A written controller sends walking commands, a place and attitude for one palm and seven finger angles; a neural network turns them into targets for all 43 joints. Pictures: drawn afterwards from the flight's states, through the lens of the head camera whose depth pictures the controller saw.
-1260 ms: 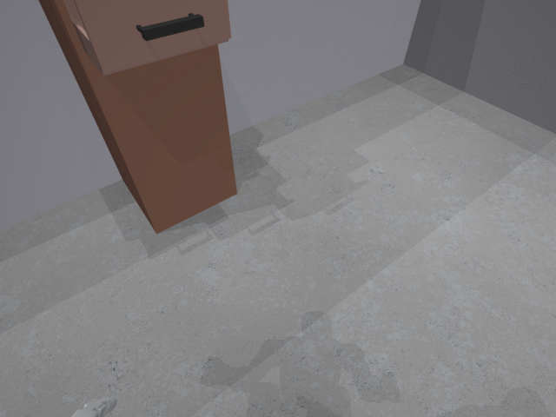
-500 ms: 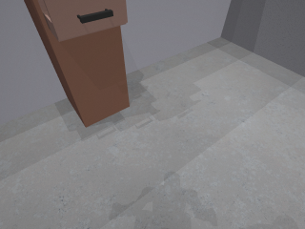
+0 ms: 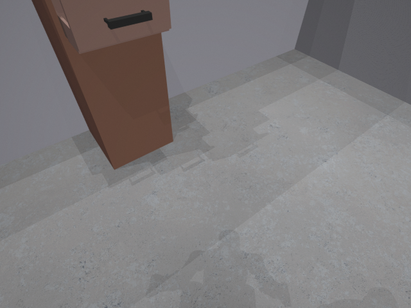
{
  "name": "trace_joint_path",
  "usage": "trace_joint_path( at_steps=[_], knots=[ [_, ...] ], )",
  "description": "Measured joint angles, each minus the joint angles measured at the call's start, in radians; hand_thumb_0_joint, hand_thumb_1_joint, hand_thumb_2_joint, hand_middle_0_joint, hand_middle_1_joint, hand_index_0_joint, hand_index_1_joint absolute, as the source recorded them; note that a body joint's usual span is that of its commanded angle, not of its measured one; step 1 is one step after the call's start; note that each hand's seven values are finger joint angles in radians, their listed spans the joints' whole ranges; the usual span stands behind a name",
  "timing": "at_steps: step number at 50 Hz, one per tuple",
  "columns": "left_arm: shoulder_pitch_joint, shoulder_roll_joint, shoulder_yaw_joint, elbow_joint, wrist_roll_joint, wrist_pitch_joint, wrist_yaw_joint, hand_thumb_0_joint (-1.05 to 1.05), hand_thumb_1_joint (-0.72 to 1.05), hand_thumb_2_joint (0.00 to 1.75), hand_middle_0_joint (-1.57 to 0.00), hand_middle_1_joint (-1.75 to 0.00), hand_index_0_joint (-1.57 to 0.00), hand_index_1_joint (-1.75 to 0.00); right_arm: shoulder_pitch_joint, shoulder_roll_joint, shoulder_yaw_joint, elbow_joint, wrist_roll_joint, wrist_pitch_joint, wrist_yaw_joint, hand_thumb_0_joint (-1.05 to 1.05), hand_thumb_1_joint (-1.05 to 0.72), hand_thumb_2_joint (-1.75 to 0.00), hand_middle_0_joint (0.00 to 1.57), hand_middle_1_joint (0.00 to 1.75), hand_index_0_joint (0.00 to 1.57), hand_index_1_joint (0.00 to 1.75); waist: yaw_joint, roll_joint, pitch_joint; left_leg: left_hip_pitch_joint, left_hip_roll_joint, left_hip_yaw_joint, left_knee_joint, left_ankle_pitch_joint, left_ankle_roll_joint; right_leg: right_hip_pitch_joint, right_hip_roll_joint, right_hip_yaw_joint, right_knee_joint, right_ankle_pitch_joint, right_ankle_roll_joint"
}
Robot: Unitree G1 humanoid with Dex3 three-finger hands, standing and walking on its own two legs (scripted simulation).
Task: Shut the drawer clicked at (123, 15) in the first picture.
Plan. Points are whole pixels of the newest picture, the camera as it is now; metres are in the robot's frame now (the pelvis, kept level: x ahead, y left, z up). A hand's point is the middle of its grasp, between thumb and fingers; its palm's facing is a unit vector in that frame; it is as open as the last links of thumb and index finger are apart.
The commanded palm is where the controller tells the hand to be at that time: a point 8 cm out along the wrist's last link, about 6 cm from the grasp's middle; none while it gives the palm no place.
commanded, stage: look at it before walking up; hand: left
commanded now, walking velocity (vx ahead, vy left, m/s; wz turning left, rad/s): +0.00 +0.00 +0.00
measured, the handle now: (127, 17) +1.01 +0.34 +0.13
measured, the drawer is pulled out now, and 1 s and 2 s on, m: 0.15 0.15 0.15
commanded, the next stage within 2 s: walk to a spot facing it in 0.18 s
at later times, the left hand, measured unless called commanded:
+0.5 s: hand out of the picture +0.06 +0.22 -0.17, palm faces -0.07 -0.96 -0.27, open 7.4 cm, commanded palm none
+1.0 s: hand (152, 301) +0.17 +0.13 -0.17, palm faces -0.21 -0.96 -0.18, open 7.4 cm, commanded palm none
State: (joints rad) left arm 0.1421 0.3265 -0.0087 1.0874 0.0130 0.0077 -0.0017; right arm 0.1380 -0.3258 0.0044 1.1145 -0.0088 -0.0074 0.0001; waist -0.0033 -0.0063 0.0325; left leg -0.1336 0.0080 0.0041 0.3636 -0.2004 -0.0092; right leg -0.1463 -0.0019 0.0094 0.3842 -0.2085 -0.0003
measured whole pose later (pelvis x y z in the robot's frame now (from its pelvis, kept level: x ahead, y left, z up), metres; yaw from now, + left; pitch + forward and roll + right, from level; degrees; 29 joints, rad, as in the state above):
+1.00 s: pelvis +0.18 -0.04 -0.01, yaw -18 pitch +1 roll -1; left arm 0.44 0.14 0.04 1.06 0.03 -0.05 0.00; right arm 0.10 -0.19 -0.06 0.95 -0.02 -0.02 0.03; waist 0.05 0.01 0.03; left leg -0.61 0.11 0.05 0.88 -0.20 -0.05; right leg -0.02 0.04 0.08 0.34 -0.34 -0.03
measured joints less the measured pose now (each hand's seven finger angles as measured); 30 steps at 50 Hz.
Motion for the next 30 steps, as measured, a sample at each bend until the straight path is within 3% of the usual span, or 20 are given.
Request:
trace_joint_path(
  at_steps=[18,24,27,30],
  knots=[
    [0.016,-0.008,0.002,0.005,0.000,0.003,0.008,0.01,0.90,0.89,-0.20,-0.30,-0.20,-0.30,-0.008,0.008,-0.001,0.000,-0.004,0.003,-0.004,0.01,-0.90,-0.90,0.20,0.30,0.20,0.29,0.008,0.005,-0.012,0.002,0.002,0.011,0.009,-0.013,0.001,-0.002,0.002,0.010,0.008,-0.008,0.003],
    [0.105,-0.045,0.020,-0.025,0.009,0.034,-0.016,0.01,0.91,0.89,-0.20,-0.30,-0.20,-0.30,0.047,0.053,-0.014,-0.039,-0.013,0.014,0.001,0.00,-0.90,-0.90,0.20,0.30,0.20,0.29,0.020,0.001,-0.044,-0.015,0.022,0.066,0.096,-0.100,0.004,-0.069,0.021,0.051,0.158,-0.148,-0.015],
    [0.148,-0.070,0.034,-0.035,0.012,0.043,-0.030,0.01,0.91,0.89,-0.20,-0.30,-0.20,-0.30,0.084,0.074,-0.026,-0.055,-0.013,-0.001,0.001,0.00,-0.90,-0.90,0.20,0.30,0.20,0.29,0.021,0.002,-0.037,0.006,0.038,0.110,0.103,-0.129,-0.002,-0.149,0.007,0.003,0.338,-0.233,-0.013],
    [0.166,-0.099,0.044,-0.048,0.012,0.038,-0.043,0.01,0.91,0.89,-0.20,-0.30,-0.20,-0.30,0.123,0.081,-0.035,-0.058,-0.016,-0.010,-0.001,0.00,-0.90,-0.90,0.20,0.30,0.20,0.30,0.012,0.020,-0.018,0.031,0.065,0.137,0.116,-0.160,-0.024,-0.182,-0.014,-0.050,0.355,-0.255,-0.011]
  ],
)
